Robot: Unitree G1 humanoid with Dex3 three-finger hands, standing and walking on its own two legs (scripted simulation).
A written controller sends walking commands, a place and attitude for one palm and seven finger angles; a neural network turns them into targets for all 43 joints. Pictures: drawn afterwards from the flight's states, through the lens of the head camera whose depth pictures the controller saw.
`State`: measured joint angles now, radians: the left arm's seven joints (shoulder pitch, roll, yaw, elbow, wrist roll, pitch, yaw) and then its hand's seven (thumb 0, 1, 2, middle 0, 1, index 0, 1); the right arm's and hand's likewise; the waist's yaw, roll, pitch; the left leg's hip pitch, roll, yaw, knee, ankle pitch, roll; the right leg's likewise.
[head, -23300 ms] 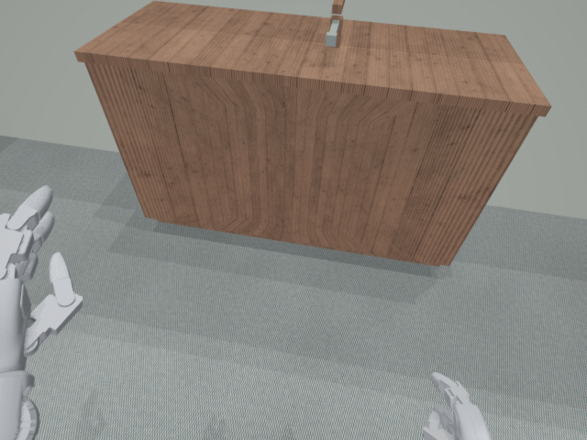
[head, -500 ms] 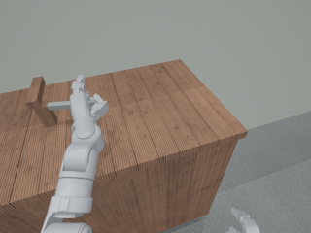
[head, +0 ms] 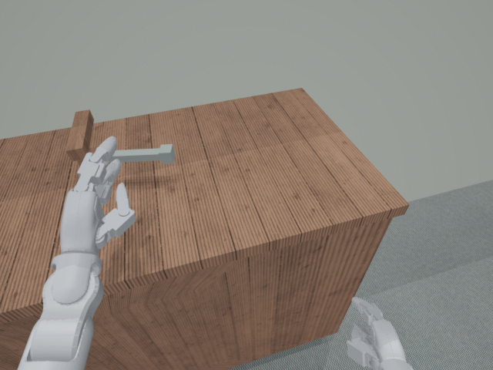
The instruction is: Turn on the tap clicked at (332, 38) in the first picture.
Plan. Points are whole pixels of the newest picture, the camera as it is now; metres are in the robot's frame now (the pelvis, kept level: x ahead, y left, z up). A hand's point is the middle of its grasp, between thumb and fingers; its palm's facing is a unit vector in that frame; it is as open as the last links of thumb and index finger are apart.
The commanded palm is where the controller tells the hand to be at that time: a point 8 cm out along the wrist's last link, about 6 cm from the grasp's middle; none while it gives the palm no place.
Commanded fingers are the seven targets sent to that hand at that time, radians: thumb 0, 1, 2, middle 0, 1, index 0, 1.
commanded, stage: draw the hand back beside the body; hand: left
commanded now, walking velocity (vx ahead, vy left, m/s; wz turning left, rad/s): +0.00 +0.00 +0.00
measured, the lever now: (167, 154) +0.48 +0.21 +0.10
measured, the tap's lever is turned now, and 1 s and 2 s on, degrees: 76 76 76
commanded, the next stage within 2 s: step back with the hand held close in 0.78 s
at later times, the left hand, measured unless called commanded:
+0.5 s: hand (63, 254) +0.21 +0.26 +0.15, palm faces +0.39 -0.86 -0.33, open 7.4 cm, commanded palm +0.16 +0.30 +0.16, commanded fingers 0.00 0.90 0.90 -0.20 -0.30 -0.20 -0.30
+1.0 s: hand (56, 254) +0.20 +0.26 +0.17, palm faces +0.42 -0.83 -0.36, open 7.4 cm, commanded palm +0.15 +0.29 +0.17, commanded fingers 0.00 0.90 0.90 -0.20 -0.30 -0.20 -0.30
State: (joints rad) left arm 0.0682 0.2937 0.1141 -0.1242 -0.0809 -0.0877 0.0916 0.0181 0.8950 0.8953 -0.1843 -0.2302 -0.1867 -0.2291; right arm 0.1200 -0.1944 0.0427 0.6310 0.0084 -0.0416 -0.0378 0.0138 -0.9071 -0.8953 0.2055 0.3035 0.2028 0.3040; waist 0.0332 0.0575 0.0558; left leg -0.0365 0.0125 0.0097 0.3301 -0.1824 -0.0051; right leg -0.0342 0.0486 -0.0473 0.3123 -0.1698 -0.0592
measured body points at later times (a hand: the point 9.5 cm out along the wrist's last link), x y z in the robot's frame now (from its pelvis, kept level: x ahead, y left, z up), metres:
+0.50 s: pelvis +0.01 +0.02 +0.00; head -0.02 +0.00 +0.45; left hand +0.18 +0.30 +0.17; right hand +0.21 -0.19 -0.08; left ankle +0.01 +0.12 -0.75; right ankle +0.01 -0.08 -0.75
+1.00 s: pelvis +0.00 +0.01 +0.00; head -0.01 -0.01 +0.45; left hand +0.17 +0.30 +0.19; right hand +0.21 -0.20 -0.08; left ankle +0.01 +0.12 -0.75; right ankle +0.01 -0.08 -0.75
